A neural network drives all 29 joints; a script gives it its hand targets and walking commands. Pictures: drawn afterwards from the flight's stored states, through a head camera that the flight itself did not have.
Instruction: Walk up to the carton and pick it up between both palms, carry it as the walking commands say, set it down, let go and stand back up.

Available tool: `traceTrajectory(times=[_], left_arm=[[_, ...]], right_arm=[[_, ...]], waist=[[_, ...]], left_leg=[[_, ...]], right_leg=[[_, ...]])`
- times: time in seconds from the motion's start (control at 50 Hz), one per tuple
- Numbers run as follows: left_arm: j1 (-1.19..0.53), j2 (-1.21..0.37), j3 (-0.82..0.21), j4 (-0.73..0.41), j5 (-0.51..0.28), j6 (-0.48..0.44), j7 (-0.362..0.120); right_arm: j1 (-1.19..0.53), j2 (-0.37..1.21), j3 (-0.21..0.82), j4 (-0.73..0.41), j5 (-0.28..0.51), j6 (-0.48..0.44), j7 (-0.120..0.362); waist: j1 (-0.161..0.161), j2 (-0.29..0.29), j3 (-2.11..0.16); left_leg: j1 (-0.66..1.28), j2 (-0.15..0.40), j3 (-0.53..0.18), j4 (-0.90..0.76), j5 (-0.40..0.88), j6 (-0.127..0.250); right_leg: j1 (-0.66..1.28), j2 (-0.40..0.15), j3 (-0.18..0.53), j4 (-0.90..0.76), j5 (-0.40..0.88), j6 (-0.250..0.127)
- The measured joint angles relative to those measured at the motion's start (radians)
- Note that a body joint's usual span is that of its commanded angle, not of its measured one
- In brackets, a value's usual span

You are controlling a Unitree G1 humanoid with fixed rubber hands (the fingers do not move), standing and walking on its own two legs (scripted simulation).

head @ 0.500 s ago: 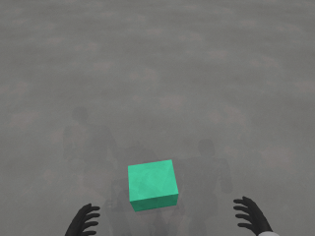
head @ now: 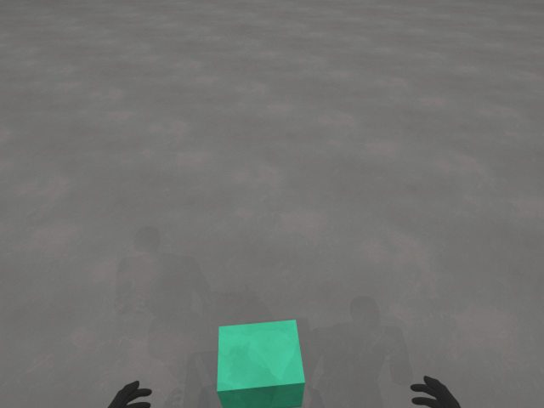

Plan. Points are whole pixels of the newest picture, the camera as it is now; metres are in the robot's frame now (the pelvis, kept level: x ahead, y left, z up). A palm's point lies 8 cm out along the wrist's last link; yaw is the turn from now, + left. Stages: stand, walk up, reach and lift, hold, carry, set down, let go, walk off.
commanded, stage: stand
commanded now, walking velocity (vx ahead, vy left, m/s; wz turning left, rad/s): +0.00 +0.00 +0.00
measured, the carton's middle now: (260, 367) +0.46 +0.07 -0.66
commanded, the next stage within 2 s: none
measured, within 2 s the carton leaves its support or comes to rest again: neither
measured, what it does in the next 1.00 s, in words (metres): shifts its weight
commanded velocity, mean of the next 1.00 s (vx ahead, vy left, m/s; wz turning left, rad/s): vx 0.00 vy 0.00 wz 0.00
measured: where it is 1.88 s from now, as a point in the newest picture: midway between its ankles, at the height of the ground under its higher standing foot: outside the picture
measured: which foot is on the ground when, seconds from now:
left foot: down 0.00-1.00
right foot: down 0.00-1.00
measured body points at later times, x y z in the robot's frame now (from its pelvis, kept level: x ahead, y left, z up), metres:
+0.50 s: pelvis -0.04 +0.02 +0.00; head -0.10 +0.03 +0.45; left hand +0.07 +0.31 -0.10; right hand +0.05 -0.27 -0.10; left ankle -0.01 +0.14 -0.73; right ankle -0.06 -0.08 -0.73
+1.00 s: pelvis -0.05 +0.03 +0.00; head -0.09 +0.04 +0.45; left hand +0.02 +0.33 -0.12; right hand +0.03 -0.26 -0.11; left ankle -0.01 +0.14 -0.73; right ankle -0.06 -0.08 -0.73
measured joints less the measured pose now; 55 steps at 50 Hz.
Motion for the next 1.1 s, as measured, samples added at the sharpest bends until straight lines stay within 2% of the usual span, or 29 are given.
traceTrajectory(times=[0.1,0.2,0.38,0.52,0.66,1.1], left_arm=[[0.03,0.063,0.035,0.086,0.01,-0.067,0.021],[0.049,0.086,0.043,0.159,0.013,-0.098,0.019],[0.041,0.088,0.032,0.212,0.026,-0.13,0.009],[0.063,0.089,0.021,0.254,0.026,-0.14,0.0],[0.081,0.104,0.015,0.305,0.017,-0.144,0.001],[0.029,0.101,-0.019,0.417,-0.01,-0.156,0.008]], right_arm=[[0.014,-0.042,-0.025,0.078,-0.01,-0.034,-0.005],[0.024,-0.076,-0.045,0.113,-0.012,-0.058,-0.013],[0.051,-0.076,-0.03,0.156,-0.006,-0.078,-0.013],[0.079,-0.084,-0.02,0.213,-0.013,-0.088,-0.009],[0.089,-0.093,-0.01,0.268,-0.008,-0.099,0.0],[-0.015,-0.1,0.016,0.369,0.016,-0.104,-0.006]], waist=[[0.001,-0.021,-0.081],[-0.009,-0.018,-0.118],[-0.02,-0.007,-0.111],[-0.024,0.011,-0.091],[-0.022,0.005,-0.072],[-0.01,0.01,-0.04]], left_leg=[[-0.017,0.012,0.002,0.016,-0.014,-0.003],[-0.018,0.02,0.007,0.015,-0.009,0.0],[-0.028,0.02,0.012,-0.004,0.036,0.009],[-0.05,0.016,0.017,-0.007,0.063,0.019],[-0.063,0.008,0.024,-0.009,0.078,0.027],[-0.038,0.0,0.043,-0.047,0.1,0.04]], right_leg=[[-0.01,0.012,0.003,-0.005,0.0,-0.004],[-0.004,0.019,0.009,-0.025,0.018,0.0],[-0.016,0.018,0.013,-0.045,0.064,0.009],[-0.04,0.013,0.017,-0.044,0.088,0.019],[-0.061,0.004,0.022,-0.03,0.095,0.028],[-0.045,-0.008,0.041,-0.055,0.114,0.042]])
